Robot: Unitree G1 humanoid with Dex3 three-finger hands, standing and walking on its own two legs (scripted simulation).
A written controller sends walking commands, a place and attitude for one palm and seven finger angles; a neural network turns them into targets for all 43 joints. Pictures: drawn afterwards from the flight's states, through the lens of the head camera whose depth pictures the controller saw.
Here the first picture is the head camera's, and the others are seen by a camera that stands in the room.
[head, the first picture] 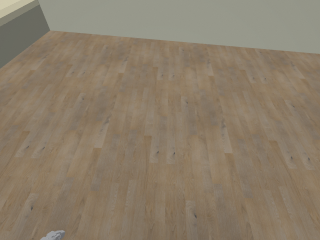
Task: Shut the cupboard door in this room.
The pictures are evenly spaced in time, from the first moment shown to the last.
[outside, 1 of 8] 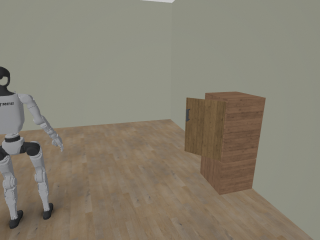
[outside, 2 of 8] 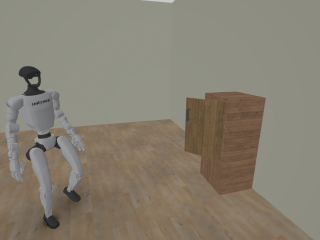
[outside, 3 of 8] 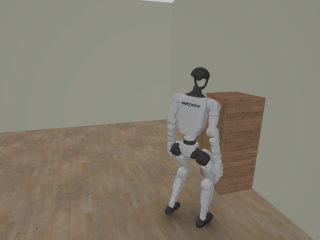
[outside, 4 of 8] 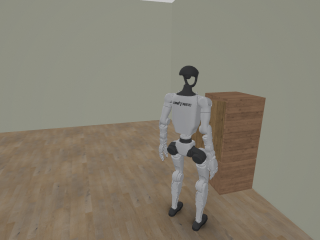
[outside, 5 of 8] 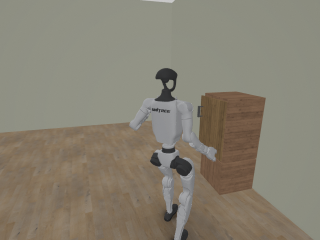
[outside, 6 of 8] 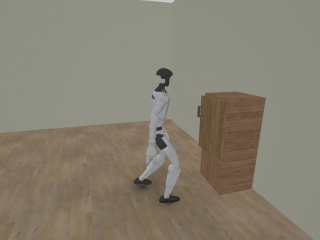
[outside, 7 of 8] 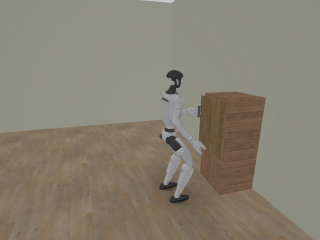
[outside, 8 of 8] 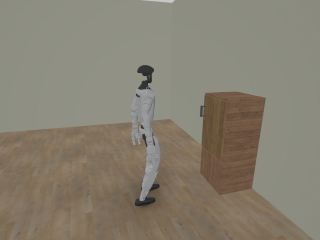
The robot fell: no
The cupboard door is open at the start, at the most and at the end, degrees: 40 40 0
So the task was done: yes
